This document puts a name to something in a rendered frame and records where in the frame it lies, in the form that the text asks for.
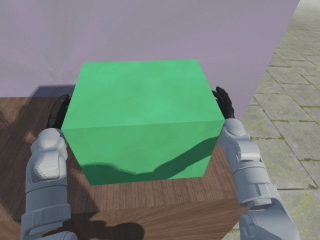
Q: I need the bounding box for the pedestal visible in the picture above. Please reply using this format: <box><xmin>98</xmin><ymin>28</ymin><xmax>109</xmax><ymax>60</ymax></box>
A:
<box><xmin>0</xmin><ymin>96</ymin><xmax>249</xmax><ymax>240</ymax></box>

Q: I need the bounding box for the robot left forearm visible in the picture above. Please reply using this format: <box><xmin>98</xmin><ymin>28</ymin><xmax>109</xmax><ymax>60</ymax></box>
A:
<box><xmin>20</xmin><ymin>128</ymin><xmax>71</xmax><ymax>240</ymax></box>

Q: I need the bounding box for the robot right forearm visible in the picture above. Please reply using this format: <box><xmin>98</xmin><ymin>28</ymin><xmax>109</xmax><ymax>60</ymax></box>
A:
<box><xmin>218</xmin><ymin>118</ymin><xmax>301</xmax><ymax>240</ymax></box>

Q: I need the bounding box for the carton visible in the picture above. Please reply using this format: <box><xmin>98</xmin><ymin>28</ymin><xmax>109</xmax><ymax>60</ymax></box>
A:
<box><xmin>61</xmin><ymin>59</ymin><xmax>225</xmax><ymax>186</ymax></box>

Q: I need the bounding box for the robot right upper arm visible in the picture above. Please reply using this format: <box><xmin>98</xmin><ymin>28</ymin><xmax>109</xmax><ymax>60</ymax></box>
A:
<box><xmin>239</xmin><ymin>209</ymin><xmax>300</xmax><ymax>240</ymax></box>

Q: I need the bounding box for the robot left hand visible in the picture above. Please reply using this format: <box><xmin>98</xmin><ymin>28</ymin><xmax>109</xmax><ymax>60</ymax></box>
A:
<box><xmin>46</xmin><ymin>94</ymin><xmax>71</xmax><ymax>130</ymax></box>

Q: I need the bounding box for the robot right hand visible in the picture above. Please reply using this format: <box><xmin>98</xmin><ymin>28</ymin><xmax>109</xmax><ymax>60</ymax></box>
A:
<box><xmin>211</xmin><ymin>86</ymin><xmax>235</xmax><ymax>119</ymax></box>

